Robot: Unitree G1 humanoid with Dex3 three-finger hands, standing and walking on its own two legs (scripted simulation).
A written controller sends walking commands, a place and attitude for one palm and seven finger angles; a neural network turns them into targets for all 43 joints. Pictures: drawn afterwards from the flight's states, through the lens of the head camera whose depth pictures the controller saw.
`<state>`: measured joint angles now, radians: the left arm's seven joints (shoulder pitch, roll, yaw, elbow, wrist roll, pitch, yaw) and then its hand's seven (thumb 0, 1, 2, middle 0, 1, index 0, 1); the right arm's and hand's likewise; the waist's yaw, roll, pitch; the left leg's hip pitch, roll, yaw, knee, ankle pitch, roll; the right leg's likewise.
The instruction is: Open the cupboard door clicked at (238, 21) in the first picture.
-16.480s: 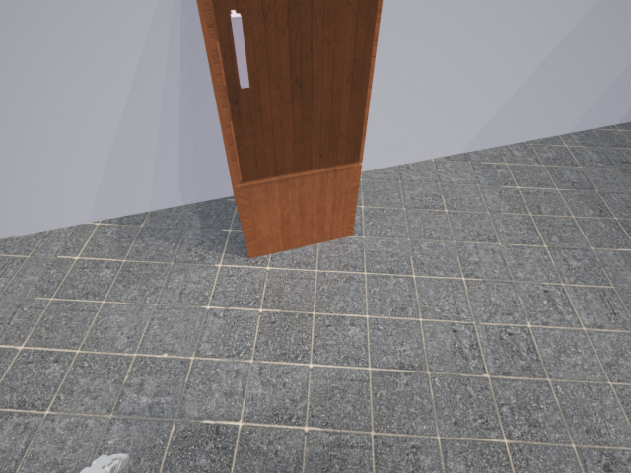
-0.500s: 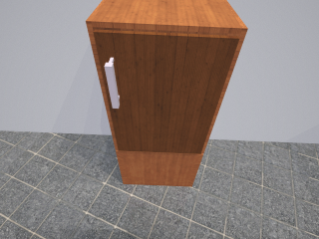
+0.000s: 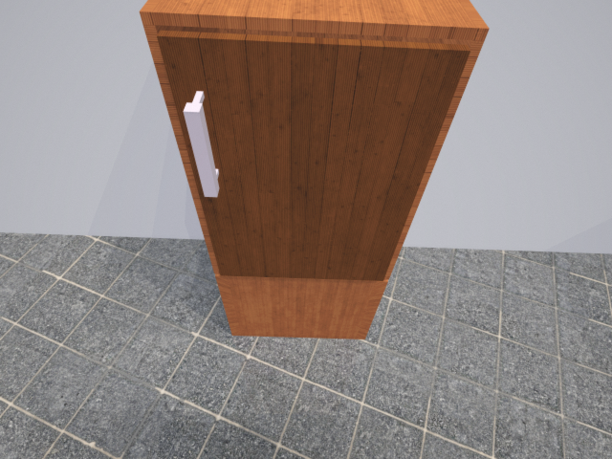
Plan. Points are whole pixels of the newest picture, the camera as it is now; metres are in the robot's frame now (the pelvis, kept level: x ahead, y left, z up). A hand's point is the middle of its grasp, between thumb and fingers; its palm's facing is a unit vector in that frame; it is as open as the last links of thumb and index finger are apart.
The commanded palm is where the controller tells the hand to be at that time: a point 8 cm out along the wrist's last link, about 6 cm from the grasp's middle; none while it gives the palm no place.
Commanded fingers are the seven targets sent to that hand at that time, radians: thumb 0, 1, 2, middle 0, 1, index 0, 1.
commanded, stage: come to a stop and stand still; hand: left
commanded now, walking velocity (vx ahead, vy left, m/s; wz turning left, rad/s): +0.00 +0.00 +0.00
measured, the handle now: (205, 146) +0.54 +0.21 +0.09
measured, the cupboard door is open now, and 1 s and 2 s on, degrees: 0 0 0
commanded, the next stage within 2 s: look again from close up in 0.42 s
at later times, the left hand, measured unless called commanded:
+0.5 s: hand out of the picture +0.03 +0.21 -0.16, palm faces -0.03 -0.97 -0.25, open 7.4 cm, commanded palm none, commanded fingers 0.00 0.90 0.90 -0.20 -0.30 -0.20 -0.30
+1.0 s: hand out of the picture +0.08 +0.21 -0.16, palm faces -0.03 -0.96 -0.27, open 7.4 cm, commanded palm none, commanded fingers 0.00 0.90 0.90 -0.20 -0.30 -0.20 -0.30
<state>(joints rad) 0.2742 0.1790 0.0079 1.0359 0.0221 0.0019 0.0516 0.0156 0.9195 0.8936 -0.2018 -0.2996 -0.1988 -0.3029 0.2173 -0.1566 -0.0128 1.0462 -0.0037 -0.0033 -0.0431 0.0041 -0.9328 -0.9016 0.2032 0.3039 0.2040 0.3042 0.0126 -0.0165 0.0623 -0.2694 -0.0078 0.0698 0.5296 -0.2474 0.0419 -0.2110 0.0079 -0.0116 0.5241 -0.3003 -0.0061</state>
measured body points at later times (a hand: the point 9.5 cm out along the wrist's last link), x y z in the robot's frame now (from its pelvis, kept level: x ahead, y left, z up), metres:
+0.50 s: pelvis +0.00 +0.01 +0.00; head +0.02 +0.01 +0.45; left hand +0.04 +0.26 -0.14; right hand +0.04 -0.24 -0.15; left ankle +0.02 +0.09 -0.73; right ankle -0.01 -0.11 -0.73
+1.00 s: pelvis +0.03 -0.01 +0.01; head +0.04 -0.01 +0.46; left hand +0.09 +0.26 -0.14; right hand +0.10 -0.27 -0.14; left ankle +0.02 +0.09 -0.73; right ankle -0.01 -0.12 -0.73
